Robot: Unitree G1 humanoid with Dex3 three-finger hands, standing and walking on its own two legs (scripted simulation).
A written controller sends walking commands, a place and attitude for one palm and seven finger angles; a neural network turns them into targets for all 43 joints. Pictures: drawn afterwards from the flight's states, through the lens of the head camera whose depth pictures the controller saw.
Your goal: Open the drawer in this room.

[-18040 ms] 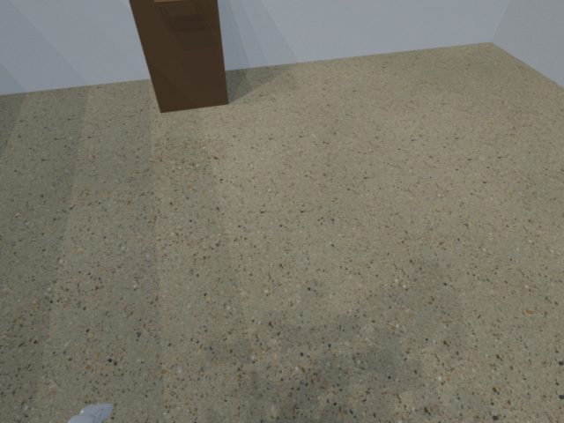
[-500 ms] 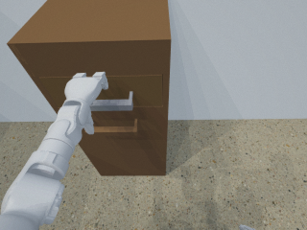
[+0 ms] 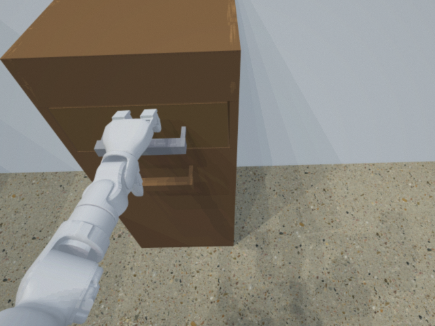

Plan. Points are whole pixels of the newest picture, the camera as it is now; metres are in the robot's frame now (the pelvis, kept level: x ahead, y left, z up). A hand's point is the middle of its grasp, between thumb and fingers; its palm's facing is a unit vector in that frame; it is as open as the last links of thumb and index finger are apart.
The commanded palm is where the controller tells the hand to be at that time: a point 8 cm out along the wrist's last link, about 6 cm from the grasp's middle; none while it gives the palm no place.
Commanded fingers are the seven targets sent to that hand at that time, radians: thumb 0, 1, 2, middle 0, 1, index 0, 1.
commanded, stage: lower the fingers behind the handle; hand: left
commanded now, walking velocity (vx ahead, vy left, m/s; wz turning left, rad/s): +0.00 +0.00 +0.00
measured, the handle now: (143, 139) +0.50 +0.18 +0.03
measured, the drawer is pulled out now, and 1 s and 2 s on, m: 0.00 0.00 0.00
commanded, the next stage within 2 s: close the thumb around the handle in 1.10 s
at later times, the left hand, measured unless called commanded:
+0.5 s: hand (140, 162) +0.44 +0.17 +0.03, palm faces -0.02 -0.04 -1.00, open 13.9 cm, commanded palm +0.42 +0.19 +0.08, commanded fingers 0.00 -0.50 0.30 -0.30 -1.20 -0.30 -1.20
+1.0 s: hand (139, 164) +0.45 +0.18 +0.01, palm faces -0.03 -0.04 -1.00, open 13.9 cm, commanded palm +0.42 +0.19 +0.07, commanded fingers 0.00 -0.50 0.30 -0.30 -1.20 -0.30 -1.20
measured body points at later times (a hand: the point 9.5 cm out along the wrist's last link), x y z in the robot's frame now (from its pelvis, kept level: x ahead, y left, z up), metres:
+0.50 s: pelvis +0.00 -0.01 -0.01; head +0.05 -0.02 +0.44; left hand +0.44 +0.17 +0.08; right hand +0.05 -0.28 -0.14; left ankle +0.00 +0.10 -0.73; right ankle -0.03 -0.10 -0.73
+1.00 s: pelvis +0.00 +0.00 -0.01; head +0.07 -0.01 +0.43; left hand +0.44 +0.18 +0.07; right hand +0.05 -0.27 -0.15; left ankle +0.00 +0.10 -0.73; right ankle -0.03 -0.10 -0.73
